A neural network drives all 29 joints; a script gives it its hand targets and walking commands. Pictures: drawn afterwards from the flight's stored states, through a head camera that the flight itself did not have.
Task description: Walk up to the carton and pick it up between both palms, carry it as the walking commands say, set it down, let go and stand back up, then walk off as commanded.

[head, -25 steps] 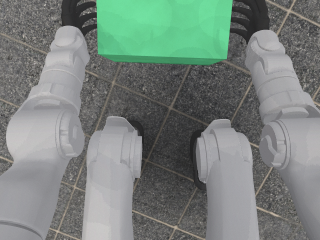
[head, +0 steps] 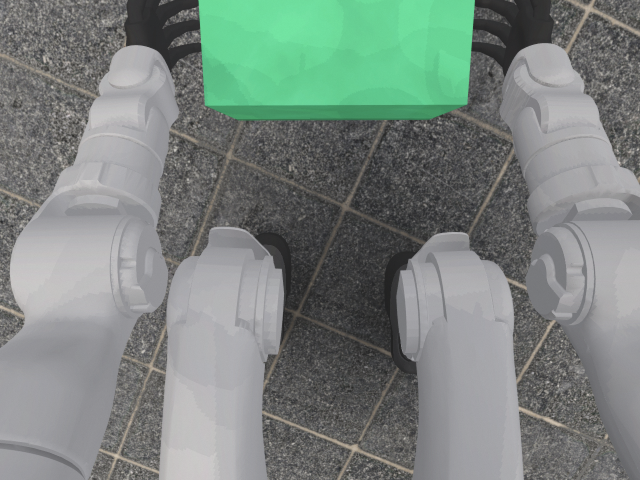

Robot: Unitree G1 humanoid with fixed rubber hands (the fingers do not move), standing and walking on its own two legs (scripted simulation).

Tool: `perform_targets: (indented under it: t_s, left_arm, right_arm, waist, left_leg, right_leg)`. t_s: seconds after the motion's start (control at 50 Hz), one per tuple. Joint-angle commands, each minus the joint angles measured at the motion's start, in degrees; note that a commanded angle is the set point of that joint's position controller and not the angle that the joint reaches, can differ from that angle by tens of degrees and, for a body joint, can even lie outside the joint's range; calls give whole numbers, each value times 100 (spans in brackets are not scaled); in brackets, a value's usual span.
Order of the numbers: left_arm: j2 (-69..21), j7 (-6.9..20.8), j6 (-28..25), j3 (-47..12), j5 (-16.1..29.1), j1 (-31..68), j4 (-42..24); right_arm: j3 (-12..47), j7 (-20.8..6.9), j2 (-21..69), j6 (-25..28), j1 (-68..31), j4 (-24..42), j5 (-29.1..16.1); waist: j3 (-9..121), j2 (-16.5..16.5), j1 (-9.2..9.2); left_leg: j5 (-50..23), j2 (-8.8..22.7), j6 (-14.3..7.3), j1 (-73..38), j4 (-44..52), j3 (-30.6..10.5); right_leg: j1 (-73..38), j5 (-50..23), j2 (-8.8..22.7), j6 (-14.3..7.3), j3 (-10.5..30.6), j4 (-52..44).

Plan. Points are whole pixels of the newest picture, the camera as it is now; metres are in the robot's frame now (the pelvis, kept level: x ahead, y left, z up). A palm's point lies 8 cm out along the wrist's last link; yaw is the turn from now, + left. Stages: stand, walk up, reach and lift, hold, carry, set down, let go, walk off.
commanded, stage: set down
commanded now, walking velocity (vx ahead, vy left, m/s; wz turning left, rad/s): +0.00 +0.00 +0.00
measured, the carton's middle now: (334, 29) +0.56 +0.03 -0.28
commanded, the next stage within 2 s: none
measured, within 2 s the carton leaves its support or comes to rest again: neither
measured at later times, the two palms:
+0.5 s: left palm (150, 58) +0.50 +0.23 -0.20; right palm (532, 67) +0.51 -0.19 -0.21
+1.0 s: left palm (115, 28) +0.52 +0.25 -0.16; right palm (569, 40) +0.52 -0.21 -0.17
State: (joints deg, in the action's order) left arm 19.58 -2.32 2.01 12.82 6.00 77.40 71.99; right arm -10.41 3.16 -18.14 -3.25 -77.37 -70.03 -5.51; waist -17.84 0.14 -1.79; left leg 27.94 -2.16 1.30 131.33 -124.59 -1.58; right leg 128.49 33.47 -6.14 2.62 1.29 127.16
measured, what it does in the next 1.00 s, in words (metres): stands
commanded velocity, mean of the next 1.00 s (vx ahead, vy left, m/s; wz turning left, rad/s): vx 0.00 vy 0.00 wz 0.00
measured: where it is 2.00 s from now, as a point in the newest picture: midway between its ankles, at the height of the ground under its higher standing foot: (337, 323)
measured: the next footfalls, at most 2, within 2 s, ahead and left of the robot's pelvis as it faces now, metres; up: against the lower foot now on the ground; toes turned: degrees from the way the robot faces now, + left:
none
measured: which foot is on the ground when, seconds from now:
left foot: down 0.00-1.00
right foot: down 0.00-1.00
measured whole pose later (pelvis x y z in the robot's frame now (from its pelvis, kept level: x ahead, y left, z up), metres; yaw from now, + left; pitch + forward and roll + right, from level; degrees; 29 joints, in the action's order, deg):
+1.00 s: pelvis -0.01 +0.00 +0.00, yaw -1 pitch +31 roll +0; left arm 27.3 -3.2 1.0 7.8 15.6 76.7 58.2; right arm -3.2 3.1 -27.4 -2.0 -75.4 -54.6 -16.6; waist -28.3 -0.3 -2.0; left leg 27.8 -0.2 0.3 127.5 -124.3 -0.6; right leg 125.5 32.0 -2.8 1.4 0.6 126.5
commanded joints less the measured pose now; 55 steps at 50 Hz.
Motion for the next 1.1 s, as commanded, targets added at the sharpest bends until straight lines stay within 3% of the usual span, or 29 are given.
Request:
perform_targets:
  t_s: [0.0, 0.06, 0.08, 0.1, 0.14, 0.18, 0.26, 0.28, 0.34, 0.36, 0.4, 0.44, 0.46, 0.48, 0.58, 0.6, 0.66, 0.7, 0.76, 0.78, 0.8, 0.82, 0.88, 0.9, 0.96, 1.02, 1.04, 1.06, 1.08]
  left_arm:
    - [-2468, 708, -129, -785, 163, 2240, -781]
    - [-1024, 410, -158, -306, -73, 1342, -158]
    - [-1413, 402, -152, -485, 182, 1506, -159]
    - [-217, 165, -272, -281, 135, 1334, -376]
    - [358, -49, -419, -426, 337, 1297, -500]
    - [593, -135, -432, -357, 255, 1170, -507]
    - [682, -193, -457, -519, 703, 979, -219]
    - [958, -242, -518, -465, 610, 1064, -329]
    - [960, -216, -558, -328, 749, 919, -417]
    - [1119, -187, -657, -335, 714, 809, -693]
    - [1002, -190, -639, -428, 898, 657, -444]
    - [1180, -205, -635, -361, 795, 370, -634]
    - [741, -124, -647, -664, 946, 456, -821]
    - [1235, -106, -676, -461, 960, 550, -825]
    - [1336, -65, -531, -229, 788, 113, -529]
    - [1329, -58, -531, -218, 710, 80, -661]
    - [1195, 3, -536, -355, 784, 496, -1027]
    - [1209, 0, -457, -530, 899, 500, -795]
    - [1597, -26, -510, -395, 876, 922, -1748]
    - [1424, -19, -379, -479, 1020, 812, -1175]
    - [1508, -29, -429, -312, 888, 809, -1591]
    - [1469, -18, -301, -456, 993, 888, -1419]
    - [1632, -110, -192, -524, 1106, 845, -1876]
    - [1741, -129, -175, -337, 971, 731, -2169]
    - [1891, -161, 39, -168, 1004, 624, -2354]
    - [1784, -204, 269, -251, 982, 661, -2895]
    - [2163, -217, 260, -24, 762, 466, -3053]
    - [1886, -223, 312, -38, 665, 586, -3466]
    - [2352, -207, 341, 178, 609, 609, -3353]
  right_arm:
    - [608, -844, 2459, 133, -2234, 438, -45]
    - [359, -556, 958, 232, -1747, 452, -18]
    - [428, -481, 901, 272, -1865, 609, 26]
    - [438, -347, 300, 311, -1492, 398, -226]
    - [374, -114, -285, 420, -1314, 486, -333]
    - [458, 15, -324, 392, -1253, 250, -465]
    - [385, 203, -1102, 534, -1330, 722, -505]
    - [465, 217, -864, 500, -1024, 169, -592]
    - [566, 255, -1019, 593, -1063, 814, -581]
    - [696, 253, -716, 587, -1028, 1056, -816]
    - [996, 198, -714, 604, -1024, 1120, -1004]
    - [900, 226, -898, 587, -780, 1264, -1085]
    - [1145, 153, -679, 630, -761, 1511, -1094]
    - [1073, 185, -834, 579, -735, 1299, -1107]
    - [543, 167, -1132, 486, -150, 853, -724]
    - [404, 149, -1353, 450, -209, 1029, -686]
    - [309, 69, -1296, 421, -257, 895, -578]
    - [490, 4, -1162, 365, -481, 788, -686]
    - [520, -40, -1445, 417, -710, 1399, -806]
    - [452, -32, -1697, 410, -1062, 1250, -813]
    - [597, -79, -1449, 430, -1415, 1863, -1006]
    - [440, -19, -1713, 400, -1256, 1952, -845]
    - [683, 17, -1575, 294, -1506, 2485, -1155]
    - [831, -7, -1404, 216, -1040, 2365, -1270]
    - [680, 89, -1720, -57, -1212, 2566, -984]
    - [436, 216, -1539, -317, -641, 2710, -989]
    - [325, 229, -1758, -399, -792, 2859, -951]
    - [142, 237, -1781, -416, -832, 3334, -901]
    - [107, 251, -1983, -427, -680, 3155, -839]
  waist:
    - [4333, 301, 11]
    - [4129, 245, -160]
    - [4532, 256, 105]
    - [4550, 188, -210]
    - [4680, 233, 78]
    - [4675, 56, -220]
    - [5273, 52, 96]
    - [4927, -33, -120]
    - [5321, 334, 0]
    - [5806, 136, -292]
    - [6213, 490, -393]
    - [6477, 251, -507]
    - [6535, 366, -255]
    - [6407, 459, -384]
    - [5827, 419, -80]
    - [5577, 213, -270]
    - [5244, 35, 78]
    - [5051, 16, 58]
    - [5747, 124, -108]
    - [5598, 219, 65]
    - [5669, 73, -355]
    - [5978, 361, -17]
    - [7458, 329, -262]
    - [7441, 230, -528]
    - [8676, 596, -396]
    - [9414, 191, -164]
    - [9359, 161, -459]
    - [9403, -249, -394]
    - [9054, -90, -337]
  left_leg:
    - [-677, -46, -218, -2427, 775, 134]
    - [-604, 79, -151, -2459, 751, 118]
    - [-650, 35, -159, -2691, 782, 82]
    - [-723, 96, -133, -2778, 820, 159]
    - [-645, 153, -131, -2706, 854, 25]
    - [-762, 134, -84, -2795, 915, 96]
    - [-982, 263, -5, -2843, 726, 4]
    - [-988, 221, -37, -2769, 840, 6]
    - [-1575, 220, -47, -2583, 571, 47]
    - [-1523, 209, 3, -2626, 703, 137]
    - [-2030, 262, -38, -2840, 613, 82]
    - [-2178, 321, -20, -2824, 593, 141]
    - [-2254, 207, -35, -2717, 537, 164]
    - [-2105, 258, -61, -2583, 545, 168]
    - [-1705, 316, -62, -2464, 602, 118]
    - [-1832, 255, -57, -2557, 676, 68]
    - [-1261, 316, -39, -2671, 764, 49]
    - [-1125, 383, -85, -2720, 843, 7]
    - [-1098, 326, -37, -3065, 651, 209]
    - [-854, 424, -85, -3156, 712, 17]
    - [-749, 337, -130, -3073, 767, 163]
    - [-1202, 366, -150, -3441, 766, 21]
    - [-1341, 349, -172, -4164, 773, 85]
    - [-1461, 258, -147, -4350, 891, 206]
    - [-1143, 255, -198, -4961, 966, 279]
    - [-1439, 155, -91, -5654, 1208, 357]
    - [-1542, 83, -104, -5606, 1223, 493]
    - [-1611, 83, -16, -5485, 1205, 535]
    - [-1196, 109, -15, -5191, 1248, 566]
  right_leg:
    - [-1028, -603, 185, -251, -294, -980]
    - [-1078, -455, 287, -225, -167, -1131]
    - [-1299, -595, 289, -180, -260, -1095]
    - [-1311, -579, 298, -162, -200, -1102]
    - [-1337, -556, 369, -111, -263, -1046]
    - [-1466, -651, 361, -105, -155, -1110]
    - [-1781, -881, 475, -87, -101, -1079]
    - [-1497, -918, 484, -82, -175, -862]
    - [-1755, -1457, 434, -90, -49, -1017]
    - [-2364, -1564, 498, -109, -15, -1003]
    - [-2881, -2325, 488, -37, 48, -890]
    - [-3168, -2648, 510, -22, 117, -792]
    - [-3033, -2735, 445, -92, 35, -763]
    - [-3029, -2592, 508, -50, 81, -809]
    - [-2603, -2027, 545, -57, -43, -891]
    - [-2140, -1825, 507, -52, -14, -867]
    - [-1638, -1193, 570, -129, -135, -949]
    - [-1776, -1139, 661, -113, -144, -947]
    - [-1857, -904, 603, -177, -54, -1001]
    - [-1757, -707, 691, -194, -212, -998]
    - [-1909, -573, 666, -174, -144, -1106]
    - [-1963, -964, 660, -101, -281, -1042]
    - [-3087, -1154, 631, -142, -282, -1025]
    - [-3015, -1076, 594, -172, -292, -1094]
    - [-3753, -855, 539, -97, -480, -1103]
    - [-4462, -1224, 368, -202, -617, -1209]
    - [-4689, -1297, 371, -129, -541, -1226]
    - [-4655, -1560, 327, -219, -387, -1363]
    - [-4586, -1315, 379, -172, -479, -1416]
